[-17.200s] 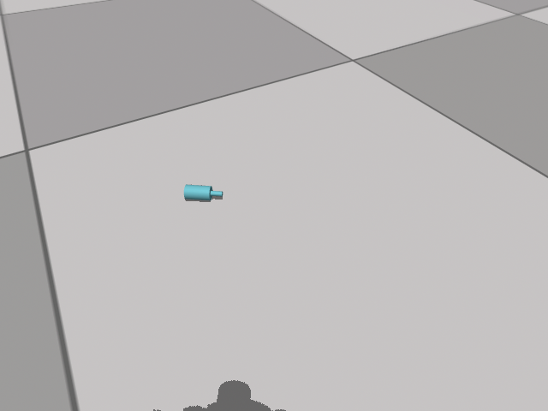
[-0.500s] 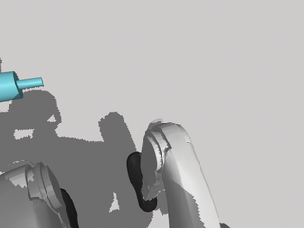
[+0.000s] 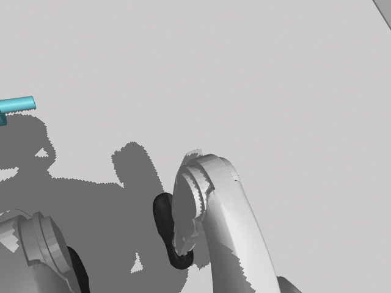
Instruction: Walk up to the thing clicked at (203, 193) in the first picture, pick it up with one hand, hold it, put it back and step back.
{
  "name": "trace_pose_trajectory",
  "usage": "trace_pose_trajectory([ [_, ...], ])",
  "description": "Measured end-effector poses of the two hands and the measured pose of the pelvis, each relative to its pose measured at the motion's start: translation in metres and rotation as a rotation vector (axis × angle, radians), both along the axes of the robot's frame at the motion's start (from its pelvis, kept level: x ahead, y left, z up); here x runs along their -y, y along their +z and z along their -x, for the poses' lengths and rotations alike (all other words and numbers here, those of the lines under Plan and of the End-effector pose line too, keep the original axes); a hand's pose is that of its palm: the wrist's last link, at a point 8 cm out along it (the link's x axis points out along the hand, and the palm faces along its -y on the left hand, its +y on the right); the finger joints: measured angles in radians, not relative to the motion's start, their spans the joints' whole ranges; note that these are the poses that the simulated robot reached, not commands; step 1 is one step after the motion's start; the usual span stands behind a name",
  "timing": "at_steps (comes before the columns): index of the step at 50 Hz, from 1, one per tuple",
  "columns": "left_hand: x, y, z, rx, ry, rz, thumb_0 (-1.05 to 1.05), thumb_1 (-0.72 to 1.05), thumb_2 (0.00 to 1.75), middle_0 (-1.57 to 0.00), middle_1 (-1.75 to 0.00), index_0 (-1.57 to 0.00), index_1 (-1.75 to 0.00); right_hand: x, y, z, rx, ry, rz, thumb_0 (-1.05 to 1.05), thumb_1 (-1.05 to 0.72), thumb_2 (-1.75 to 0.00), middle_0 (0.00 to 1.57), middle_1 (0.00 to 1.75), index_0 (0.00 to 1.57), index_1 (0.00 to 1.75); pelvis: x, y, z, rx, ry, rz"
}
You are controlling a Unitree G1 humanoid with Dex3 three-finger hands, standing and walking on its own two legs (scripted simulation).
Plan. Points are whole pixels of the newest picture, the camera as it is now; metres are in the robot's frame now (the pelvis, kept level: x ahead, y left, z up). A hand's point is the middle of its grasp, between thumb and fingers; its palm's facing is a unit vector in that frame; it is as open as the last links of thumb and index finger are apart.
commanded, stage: rest palm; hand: left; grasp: from above
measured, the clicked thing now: out of the picture +0.50 +0.24 -0.27
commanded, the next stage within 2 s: close in 0.32 s
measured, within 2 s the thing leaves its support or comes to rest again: neither
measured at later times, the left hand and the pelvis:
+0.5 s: hand out of the picture +0.48 +0.27 -0.25, palm faces -0.45 -0.10 -0.89, open 14.0 cm; pelvis +0.00 +0.00 +0.00, yaw -1 degrees
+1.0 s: hand out of the picture +0.48 +0.27 -0.24, palm faces -0.45 -0.10 -0.89, open 12.3 cm; pelvis +0.00 +0.00 +0.00, yaw -2 degrees
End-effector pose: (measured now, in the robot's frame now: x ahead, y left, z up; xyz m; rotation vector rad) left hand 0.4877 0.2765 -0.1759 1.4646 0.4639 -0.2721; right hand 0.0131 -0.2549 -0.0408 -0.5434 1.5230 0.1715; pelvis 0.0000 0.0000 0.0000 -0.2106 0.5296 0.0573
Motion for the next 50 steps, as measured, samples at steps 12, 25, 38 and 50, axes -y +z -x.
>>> trace_pose_trajectory([
  [12, 0.005, -0.005, -0.001, -0.009, 0.015, -0.009, 0.00, -0.53, 1.04, -0.10, -0.96, -0.07, -0.98, -0.008, 0.003, 0.006, 0.005, 0.014, -0.030, 0.00, -0.90, -0.91, 0.20, 0.30, 0.20, 0.30, -0.002, 0.000, 0.003, 0.011, -0.007, 0.011],
  [25, 0.006, -0.012, -0.002, 0.001, 0.011, -0.006, 0.00, -0.52, 1.04, -0.11, -0.97, -0.09, -0.99, -0.011, 0.009, 0.009, -0.008, 0.023, -0.032, 0.00, -0.91, -0.91, 0.20, 0.30, 0.20, 0.30, -0.002, 0.002, 0.003, 0.014, -0.014, 0.019],
  [38, 0.000, -0.010, -0.001, -0.010, 0.023, -0.011, 0.00, -0.37, 0.94, -0.20, -0.93, -0.19, -0.93, -0.010, 0.010, 0.001, 0.012, 0.041, -0.035, 0.00, -0.90, -0.91, 0.20, 0.30, 0.20, 0.30, -0.003, 0.004, 0.003, 0.013, -0.013, 0.025],
  [50, 0.001, -0.009, 0.001, -0.006, 0.017, -0.011, 0.00, -0.24, 0.85, -0.28, -0.89, -0.28, -0.88, -0.009, 0.010, 0.000, 0.013, 0.046, -0.035, 0.00, -0.90, -0.91, 0.20, 0.30, 0.20, 0.30, -0.002, 0.005, 0.004, 0.015, -0.014, 0.023],
])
